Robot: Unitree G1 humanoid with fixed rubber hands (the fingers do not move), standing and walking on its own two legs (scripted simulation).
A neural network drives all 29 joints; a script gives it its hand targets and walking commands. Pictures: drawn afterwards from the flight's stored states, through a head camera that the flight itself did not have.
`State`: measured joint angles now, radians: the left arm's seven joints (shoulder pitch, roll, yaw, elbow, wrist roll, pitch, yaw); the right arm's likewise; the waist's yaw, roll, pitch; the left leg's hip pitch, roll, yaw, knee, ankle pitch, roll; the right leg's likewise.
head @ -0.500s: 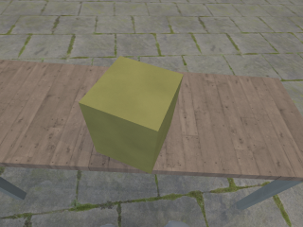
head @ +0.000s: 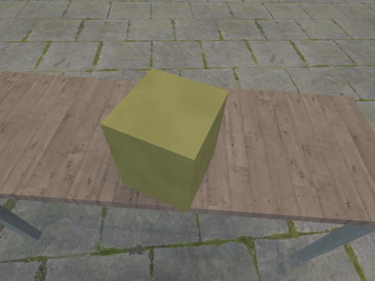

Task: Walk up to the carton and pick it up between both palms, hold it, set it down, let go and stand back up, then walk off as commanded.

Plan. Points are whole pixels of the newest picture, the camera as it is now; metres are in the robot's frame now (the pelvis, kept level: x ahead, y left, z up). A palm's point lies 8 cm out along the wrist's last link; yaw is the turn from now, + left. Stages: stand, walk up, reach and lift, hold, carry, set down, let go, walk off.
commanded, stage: walk up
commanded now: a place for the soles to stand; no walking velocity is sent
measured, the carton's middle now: (170, 142) +0.44 +0.05 +0.01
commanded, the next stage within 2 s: none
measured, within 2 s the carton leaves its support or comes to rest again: neither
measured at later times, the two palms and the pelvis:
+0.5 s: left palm out of the picture +0.09 +0.31 -0.10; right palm out of the picture +0.09 -0.31 -0.10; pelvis +0.00 +0.00 +0.00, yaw +0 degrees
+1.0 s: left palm out of the picture +0.06 +0.44 -0.11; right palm out of the picture +0.09 -0.20 -0.08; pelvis +0.02 +0.12 +0.01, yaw +1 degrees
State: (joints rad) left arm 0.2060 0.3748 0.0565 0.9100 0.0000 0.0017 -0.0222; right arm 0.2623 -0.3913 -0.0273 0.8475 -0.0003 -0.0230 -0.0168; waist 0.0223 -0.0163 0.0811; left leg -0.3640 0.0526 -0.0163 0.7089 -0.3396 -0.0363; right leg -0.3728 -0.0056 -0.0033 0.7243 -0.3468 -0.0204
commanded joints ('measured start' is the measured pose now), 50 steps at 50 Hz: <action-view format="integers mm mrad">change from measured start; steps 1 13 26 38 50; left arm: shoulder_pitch -65 -105 120 83 44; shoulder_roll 276 226 400 131 197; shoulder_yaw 44 21 108 32 41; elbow -7 2 14 -81 -46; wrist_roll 16 -4 20 19 2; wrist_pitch -52 -42 -95 -61 -28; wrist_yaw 10 10 78 61 32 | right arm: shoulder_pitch -55 -88 -75 146 75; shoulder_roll -177 -203 -239 -335 -208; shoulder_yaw -48 -35 -86 -145 -95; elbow -13 1 -96 -16 13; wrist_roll -29 -25 -68 -72 -19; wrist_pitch -36 -41 43 -6 -48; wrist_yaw -3 -12 48 26 -3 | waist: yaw -36 -20 29 -94 -65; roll -28 80 -12 259 153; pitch -116 -173 -21 -120 -63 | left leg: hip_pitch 24 122 -446 347 315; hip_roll -15 57 45 167 157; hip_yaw -3 -57 -87 -335 -259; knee -86 -144 323 -314 -361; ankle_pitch -49 167 -170 25 247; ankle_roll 78 92 84 131 105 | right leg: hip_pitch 65 72 334 -304 -225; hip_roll -213 -114 -418 21 -6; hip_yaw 342 164 560 0 126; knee -326 -206 -379 374 218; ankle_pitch -58 161 -110 -241 -8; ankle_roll -109 -48 -236 4 20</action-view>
